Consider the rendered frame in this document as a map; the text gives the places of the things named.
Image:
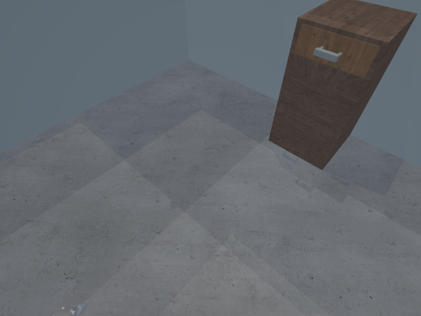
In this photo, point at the drawer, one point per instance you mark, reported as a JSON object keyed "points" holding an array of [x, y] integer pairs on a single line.
{"points": [[357, 56]]}

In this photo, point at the left robot hand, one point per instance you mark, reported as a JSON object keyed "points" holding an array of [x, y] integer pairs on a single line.
{"points": [[72, 309]]}

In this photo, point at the handle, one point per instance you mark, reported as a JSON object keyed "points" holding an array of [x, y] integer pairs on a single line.
{"points": [[328, 55]]}

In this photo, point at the cabinet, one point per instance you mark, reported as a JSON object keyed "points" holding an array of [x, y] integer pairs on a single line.
{"points": [[319, 105]]}

